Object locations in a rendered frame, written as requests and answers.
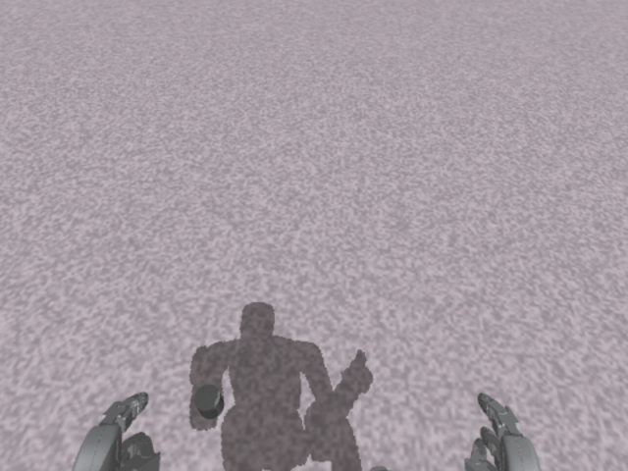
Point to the left robot hand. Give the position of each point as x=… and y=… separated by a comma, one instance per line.
x=102, y=448

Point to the tin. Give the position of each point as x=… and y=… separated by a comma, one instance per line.
x=209, y=401

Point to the right robot hand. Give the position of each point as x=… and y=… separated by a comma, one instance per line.
x=511, y=450

